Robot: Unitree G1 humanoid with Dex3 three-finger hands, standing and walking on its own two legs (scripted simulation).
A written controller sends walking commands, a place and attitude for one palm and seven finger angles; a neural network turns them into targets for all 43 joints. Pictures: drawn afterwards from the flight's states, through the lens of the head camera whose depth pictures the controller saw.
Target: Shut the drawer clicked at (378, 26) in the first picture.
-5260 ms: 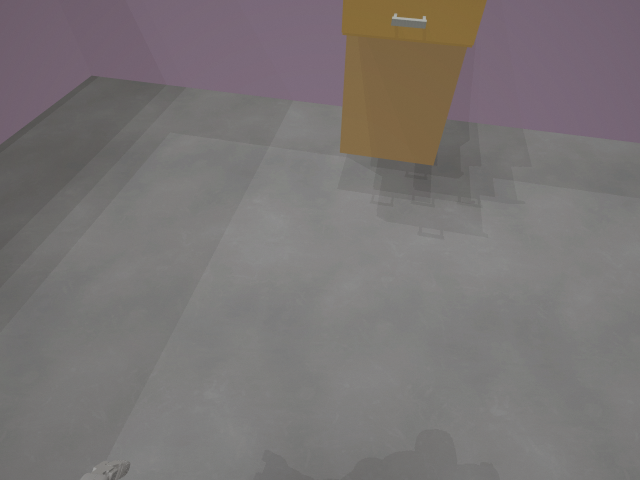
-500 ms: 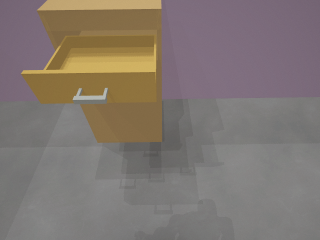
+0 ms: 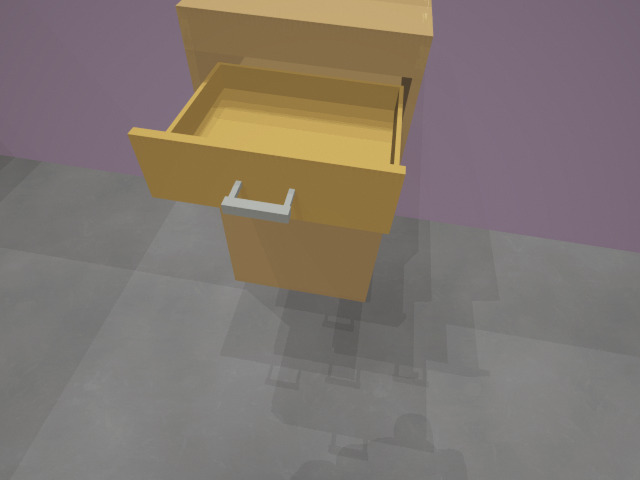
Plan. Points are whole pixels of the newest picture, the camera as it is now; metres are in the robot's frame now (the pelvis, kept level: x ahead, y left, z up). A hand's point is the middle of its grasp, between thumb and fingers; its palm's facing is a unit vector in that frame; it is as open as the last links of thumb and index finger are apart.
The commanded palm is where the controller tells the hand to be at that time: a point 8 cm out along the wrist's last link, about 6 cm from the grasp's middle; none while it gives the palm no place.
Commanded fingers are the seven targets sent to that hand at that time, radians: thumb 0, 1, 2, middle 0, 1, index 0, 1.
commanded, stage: take the last steps up to it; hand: left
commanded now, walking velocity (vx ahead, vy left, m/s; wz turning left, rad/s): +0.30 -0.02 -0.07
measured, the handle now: (260, 200) +0.51 +0.17 +0.02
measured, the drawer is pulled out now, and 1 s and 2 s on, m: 0.30 0.30 0.30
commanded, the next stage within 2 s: come to a stop and stand still in 0.46 s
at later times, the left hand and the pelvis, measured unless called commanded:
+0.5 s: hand (246, 370) +0.30 +0.16 -0.16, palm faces -0.08 -0.97 -0.22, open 7.3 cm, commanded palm none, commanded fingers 0.00 0.90 0.90 -0.20 -0.30 -0.20 -0.30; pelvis +0.16 -0.02 -0.01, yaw -3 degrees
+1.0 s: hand (219, 404) +0.24 +0.19 -0.18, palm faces +0.03 -0.98 -0.20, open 7.3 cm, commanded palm none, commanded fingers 0.00 0.90 0.90 -0.20 -0.30 -0.20 -0.30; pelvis +0.21 +0.00 +0.00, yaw -3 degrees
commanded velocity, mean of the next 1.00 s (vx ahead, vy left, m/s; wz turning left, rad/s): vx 0.05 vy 0.00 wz -0.02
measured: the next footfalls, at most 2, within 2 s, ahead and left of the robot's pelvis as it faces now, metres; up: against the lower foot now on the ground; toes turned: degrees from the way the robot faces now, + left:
right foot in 0.48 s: +0.29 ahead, -0.11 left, +0.00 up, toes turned -10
left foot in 0.94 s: +0.27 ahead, +0.10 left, +0.00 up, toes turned -1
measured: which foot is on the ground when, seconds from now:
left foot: down 0.00-0.50, up 0.52-0.92, down 0.94-1.00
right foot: up 0.00-0.46, down 0.48-0.98, up 1.00-1.00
